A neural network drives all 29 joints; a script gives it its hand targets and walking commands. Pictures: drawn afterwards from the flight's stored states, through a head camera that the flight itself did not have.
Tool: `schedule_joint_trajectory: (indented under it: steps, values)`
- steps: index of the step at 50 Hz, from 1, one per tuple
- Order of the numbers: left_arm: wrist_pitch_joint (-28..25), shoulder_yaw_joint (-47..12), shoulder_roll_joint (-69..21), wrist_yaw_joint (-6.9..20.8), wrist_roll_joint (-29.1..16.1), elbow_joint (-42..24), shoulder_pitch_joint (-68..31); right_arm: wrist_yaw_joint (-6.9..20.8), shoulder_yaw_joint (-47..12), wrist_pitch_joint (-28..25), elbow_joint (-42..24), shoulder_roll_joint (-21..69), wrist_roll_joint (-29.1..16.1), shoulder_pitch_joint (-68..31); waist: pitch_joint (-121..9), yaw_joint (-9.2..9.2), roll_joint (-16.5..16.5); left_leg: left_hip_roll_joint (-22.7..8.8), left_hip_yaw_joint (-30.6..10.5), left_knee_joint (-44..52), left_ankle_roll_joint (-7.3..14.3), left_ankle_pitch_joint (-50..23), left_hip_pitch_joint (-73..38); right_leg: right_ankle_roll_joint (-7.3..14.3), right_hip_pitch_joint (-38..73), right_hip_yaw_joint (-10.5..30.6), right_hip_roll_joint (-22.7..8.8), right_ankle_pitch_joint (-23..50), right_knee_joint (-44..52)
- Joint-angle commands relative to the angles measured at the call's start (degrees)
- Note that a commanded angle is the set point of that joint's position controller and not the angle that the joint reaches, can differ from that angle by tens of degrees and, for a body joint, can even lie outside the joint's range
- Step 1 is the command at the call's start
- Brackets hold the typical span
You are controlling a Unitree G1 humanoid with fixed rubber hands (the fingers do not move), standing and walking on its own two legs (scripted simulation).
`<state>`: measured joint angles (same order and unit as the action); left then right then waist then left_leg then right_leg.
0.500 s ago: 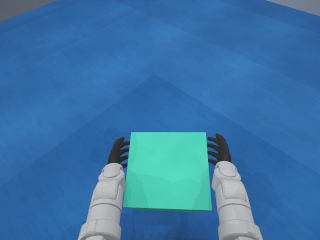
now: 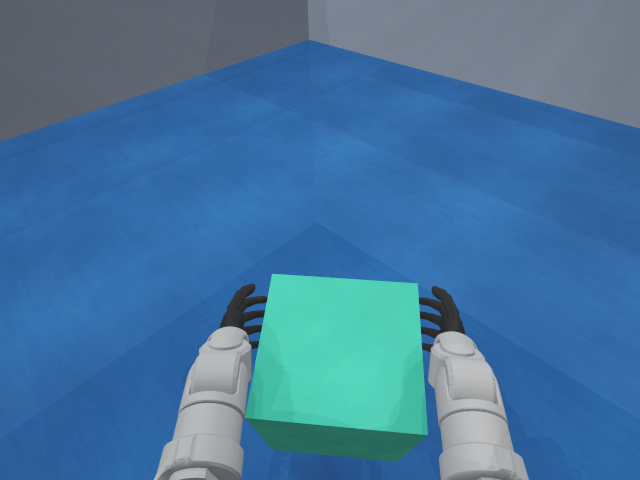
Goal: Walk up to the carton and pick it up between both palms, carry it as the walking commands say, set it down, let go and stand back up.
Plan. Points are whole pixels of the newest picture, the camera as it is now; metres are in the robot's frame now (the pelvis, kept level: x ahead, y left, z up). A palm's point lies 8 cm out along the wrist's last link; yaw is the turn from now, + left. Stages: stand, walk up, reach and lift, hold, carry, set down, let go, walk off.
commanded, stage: reach and lift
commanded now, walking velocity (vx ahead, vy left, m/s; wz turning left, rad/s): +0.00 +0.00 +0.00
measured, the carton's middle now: (338, 373) +0.32 -0.01 -0.06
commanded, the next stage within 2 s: hold in 1.28 s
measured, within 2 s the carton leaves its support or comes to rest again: neither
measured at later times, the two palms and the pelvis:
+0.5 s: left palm (216, 343) +0.30 +0.14 +0.06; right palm (450, 345) +0.29 -0.15 +0.06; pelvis +0.00 +0.01 +0.00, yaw -1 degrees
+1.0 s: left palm (222, 340) +0.30 +0.13 +0.06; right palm (451, 339) +0.30 -0.15 +0.06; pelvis +0.00 +0.00 +0.00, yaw -1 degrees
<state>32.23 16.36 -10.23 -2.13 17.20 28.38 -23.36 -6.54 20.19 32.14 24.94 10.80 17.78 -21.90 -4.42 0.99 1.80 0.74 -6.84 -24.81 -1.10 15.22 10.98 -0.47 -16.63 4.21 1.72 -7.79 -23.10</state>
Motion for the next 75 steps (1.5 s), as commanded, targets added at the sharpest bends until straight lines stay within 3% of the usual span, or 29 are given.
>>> schedule_joint_trajectory:
  steps: [1, 2, 3, 10, 11, 15, 16, 19, 25, 27, 29, 31, 33, 34, 38, 39, 42, 44, 49, 50, 56, 59, 65, 66, 68, 69, 70, 72, 75]
  values:
    - [0.23, -29.66, -54.41, 16.83, -12.43, -3.53, -32.24, 20.40, -33.46, 2.96, 1.40, 57.85, -13.84, -25.77, -15.08, 0.79, 2.49, 4.69, 3.25, 6.56, 0.99, -10.90, 3.87, -0.36, 24.31, -0.91, 3.33, 14.91, 1.51]
    - [0.82, -30.41, -56.47, 16.91, -14.04, -4.00, -30.58, 19.94, -35.27, 3.98, -1.85, 57.96, -14.28, -25.64, -14.63, 1.89, -3.96, 3.92, 2.17, 6.00, 1.66, -12.65, 2.77, -1.63, 23.87, -1.56, 4.17, 15.69, 1.13]
    - [1.31, -32.34, -56.44, 16.86, -14.55, -7.26, -32.13, 20.01, -35.90, 4.48, -0.95, 58.82, -15.69, -25.31, -19.62, 0.45, 0.98, 4.63, 2.83, 6.20, 0.75, -16.87, 0.75, -1.36, 27.83, -1.24, 3.89, 20.11, 1.33]
    - [4.09, -31.45, -56.11, 15.58, -15.44, -9.12, -29.72, 21.31, -37.82, 7.35, -5.66, 58.19, -17.24, -27.43, -12.68, -0.43, -2.91, 3.99, 2.58, 7.72, 1.44, -11.29, -2.02, -1.28, 23.53, -1.54, 4.56, 12.01, 2.88]
    - [4.72, -31.53, -56.10, 15.37, -15.17, -10.96, -28.93, 21.27, -36.43, 8.41, -3.58, 56.97, -16.65, -23.52, -11.31, 0.16, 0.83, 3.36, 1.63, 8.21, 0.97, -10.63, -0.71, -0.71, 25.04, -1.36, 4.91, 11.95, 2.89]
    - [6.20, -32.66, -55.57, 15.51, -16.49, -11.32, -28.29, 21.03, -37.45, 9.02, -6.37, 56.25, -16.77, -22.69, -12.79, 0.98, -1.24, 4.06, 2.66, 8.09, 0.50, -14.04, -1.53, -1.48, 27.44, -1.52, 4.86, 16.14, 3.41]
    - [6.39, -32.46, -54.45, 15.60, -15.60, -12.01, -27.88, 21.07, -37.58, 8.67, -8.88, 54.66, -16.98, -23.39, -14.45, -0.44, 2.78, 4.76, 2.89, 8.06, 0.50, -11.98, -1.34, -1.03, 29.82, -1.00, 4.03, 15.31, 3.88]
    - [6.47, -29.35, -54.26, 15.21, -14.53, -8.36, -25.35, 20.83, -37.74, 9.37, -8.64, 55.34, -16.28, -26.06, -10.92, -0.91, -3.87, 4.13, 2.61, 9.27, 1.10, -12.96, -2.31, -2.20, 26.53, -1.45, 4.60, 14.88, 3.97]
    - [7.10, -30.40, -54.32, 15.52, -15.04, -9.29, -27.25, 20.73, -38.74, 8.83, -8.36, 55.72, -17.96, -26.99, -11.42, -2.10, 0.60, 4.42, 3.15, 9.12, 1.13, -6.91, 0.25, -1.53, 28.09, -1.16, 4.15, 9.46, 3.94]
    - [6.78, -29.38, -53.76, 15.78, -15.37, -10.14, -33.02, 20.95, -34.08, 9.90, -2.24, 54.96, -14.05, -24.17, -7.03, 0.51, -2.07, 3.86, 2.99, 10.14, 0.96, -2.34, -0.26, -1.44, 22.82, -1.56, 4.62, 3.73, 5.26]
    - [6.49, -28.98, -52.58, 15.69, -14.61, -8.94, -34.15, 21.44, -33.60, 9.15, -1.06, 55.57, -14.90, -26.43, -6.69, -1.39, 2.97, 4.13, 4.16, 10.40, 0.96, 0.60, 2.80, -1.03, 24.06, -1.28, 4.14, 2.84, 3.93]
    - [6.40, -28.58, -53.71, 16.06, -13.51, -6.98, -35.55, 21.49, -33.10, 8.67, -1.34, 55.70, -14.38, -28.88, -5.65, -0.04, 3.58, 3.58, 4.18, 10.91, 1.34, 3.28, 5.21, -1.25, 23.88, -1.88, 4.29, 1.06, 3.09]
    - [5.50, -27.31, -52.84, 16.26, -14.47, -6.04, -33.41, 21.39, -34.83, 7.84, -2.85, 57.50, -15.69, -33.05, -10.49, -2.07, -3.11, 3.34, 2.27, 9.92, 2.03, 0.60, 4.00, -1.69, 27.26, -1.73, 4.53, 2.35, 2.71]
    - [5.49, -28.97, -53.56, 16.45, -15.41, -8.20, -36.91, 21.76, -33.82, 8.21, -1.88, 57.90, -14.83, -30.48, -9.63, -0.17, -0.89, 3.81, 3.61, 9.68, 1.61, 2.79, 2.45, -1.46, 23.63, -1.61, 4.33, -0.30, 3.34]
    - [4.85, -27.56, -54.65, 16.63, -14.41, -7.58, -36.69, 21.46, -34.61, 7.70, -1.85, 58.02, -15.85, -33.33, -10.62, -1.41, -3.94, 3.61, 3.21, 8.74, 1.50, -3.49, 2.14, -1.83, 22.97, -1.51, 4.41, 4.65, 3.05]
    - [4.99, -29.42, -55.81, 16.41, -14.80, -8.51, -37.12, 21.90, -34.65, 7.28, -1.50, 58.71, -16.50, -31.60, -16.03, -1.17, -0.04, 3.77, 3.01, 8.25, 0.98, -5.77, -0.89, -1.19, 24.23, -1.50, 3.95, 6.43, 2.72]
    - [6.62, -25.74, -54.25, 16.29, -13.06, -5.18, -31.20, 21.23, -33.17, 8.86, -0.06, 57.15, -14.78, -29.40, -10.60, -1.31, -4.78, 4.03, 2.82, 8.75, 1.19, -6.52, 1.89, -1.78, 24.91, -1.76, 4.17, 7.91, 3.79]
    - [6.72, -25.64, -52.57, 16.36, -11.96, -6.54, -31.48, 21.30, -31.79, 8.90, 1.30, 55.82, -14.15, -25.85, -9.30, -1.45, 0.89, 4.29, 3.47, 9.73, 0.71, -6.80, 1.12, -1.13, 24.92, -1.02, 3.52, 9.43, 4.42]
    - [6.06, -30.95, -54.22, 16.46, -15.76, -11.90, -29.36, 21.04, -39.67, 8.44, -7.26, 58.78, -18.78, -28.36, -19.90, -2.84, -2.50, 5.20, 3.24, 8.72, 0.50, -15.73, -3.82, -2.23, 29.89, -1.40, 4.11, 18.87, 3.31]
    - [6.24, -31.67, -53.65, 16.31, -16.50, -13.60, -29.47, 20.80, -38.46, 8.62, -6.92, 58.11, -17.64, -24.94, -16.91, -0.95, -4.19, 4.87, 2.85, 8.73, 0.65, -14.42, -5.06, -2.38, 26.65, -1.60, 4.46, 17.87, 4.17]
    - [7.33, -30.13, -51.40, 17.48, -14.52, -10.79, -27.33, 20.47, -37.29, 9.47, -6.64, 58.32, -16.26, -25.11, -10.50, -1.93, -3.99, 5.69, 3.94, 10.27, 1.40, -4.11, -3.46, -2.57, 23.88, -2.21, 4.13, 4.78, 6.32]
    - [6.57, -32.36, -51.64, 17.30, -16.08, -14.98, -30.91, 20.80, -37.56, 9.59, -6.33, 58.85, -17.46, -24.04, -12.86, -1.95, 1.40, 5.45, 4.06, 9.96, 1.19, -2.61, -0.82, -2.03, 27.49, -0.79, 3.12, 5.57, 5.21]
    - [7.29, -33.29, -51.17, 16.94, -16.90, -14.74, -24.76, 20.13, -40.32, 9.61, -10.91, 57.00, -18.92, -22.07, -13.32, -1.64, -2.55, 5.42, 3.26, 8.84, 0.57, -11.02, -1.09, -2.71, 27.88, -1.57, 4.09, 15.25, 3.81]
    - [7.61, -32.53, -51.51, 16.76, -17.23, -14.01, -23.87, 19.99, -39.63, 10.18, -8.93, 57.16, -18.17, -20.73, -10.68, -0.96, -6.52, 4.96, 2.56, 9.46, 1.02, -10.44, -1.79, -3.09, 26.37, -1.88, 4.47, 13.98, 4.83]
    - [7.91, -33.52, -51.55, 16.58, -16.51, -16.64, -25.95, 20.42, -37.52, 10.49, -7.08, 56.49, -17.06, -18.15, -8.76, -0.48, 0.39, 4.76, 2.95, 9.61, 0.48, -6.77, -1.71, -1.56, 26.17, -1.44, 4.26, 9.83, 5.04]
    - [8.02, -32.32, -51.60, 16.62, -15.95, -15.11, -24.33, 20.42, -38.42, 10.73, -9.07, 55.69, -16.77, -18.65, -7.64, -0.14, -3.17, 4.37, 2.27, 9.86, 0.93, -8.15, -1.93, -2.06, 25.62, -1.84, 4.78, 10.52, 4.82]
    - [8.46, -33.43, -52.57, 16.80, -15.92, -14.86, -24.56, 20.47, -37.02, 10.76, -7.80, 54.99, -16.62, -18.36, -7.58, 0.13, 1.55, 4.47, 2.74, 10.39, 0.28, -8.17, 0.19, -1.82, 26.60, -1.99, 4.68, 10.51, 4.72]
    - [8.08, -32.65, -52.07, 16.30, -15.20, -14.34, -23.33, 21.43, -38.17, 9.95, -9.17, 55.55, -17.67, -21.83, -8.25, -2.21, 0.47, 4.54, 3.39, 10.36, 0.18, -6.51, -1.07, -1.58, 25.25, -2.19, 4.70, 7.51, 4.85]
    - [8.24, -35.96, -55.57, 15.96, -17.74, -15.00, -21.72, 21.28, -41.48, 9.24, -13.76, 54.80, -20.08, -22.34, -14.78, -1.09, 3.13, 4.76, 3.02, 8.87, -0.69, -15.39, -3.88, -1.25, 27.99, -1.53, 4.40, 15.89, 3.52]
